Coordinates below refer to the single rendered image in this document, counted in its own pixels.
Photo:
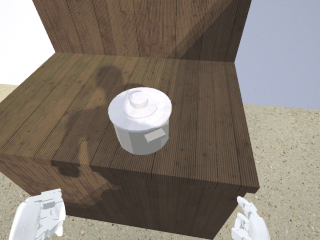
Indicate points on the lid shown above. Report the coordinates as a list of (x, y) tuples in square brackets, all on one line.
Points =
[(133, 120)]

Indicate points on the right robot hand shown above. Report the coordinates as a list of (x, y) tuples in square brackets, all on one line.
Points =
[(254, 228)]

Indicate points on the knob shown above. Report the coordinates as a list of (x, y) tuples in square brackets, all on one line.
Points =
[(139, 100)]

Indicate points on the table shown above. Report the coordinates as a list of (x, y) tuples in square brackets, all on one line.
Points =
[(56, 133)]

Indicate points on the left robot hand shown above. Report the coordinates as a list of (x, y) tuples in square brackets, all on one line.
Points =
[(46, 210)]

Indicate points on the pot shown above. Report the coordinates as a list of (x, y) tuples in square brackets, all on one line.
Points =
[(143, 143)]

